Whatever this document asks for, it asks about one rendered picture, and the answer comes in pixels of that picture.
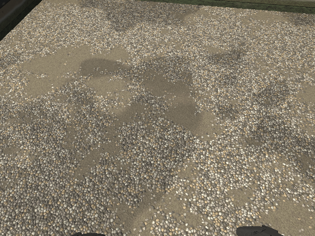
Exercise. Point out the right robot hand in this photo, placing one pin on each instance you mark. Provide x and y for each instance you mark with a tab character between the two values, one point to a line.
257	231

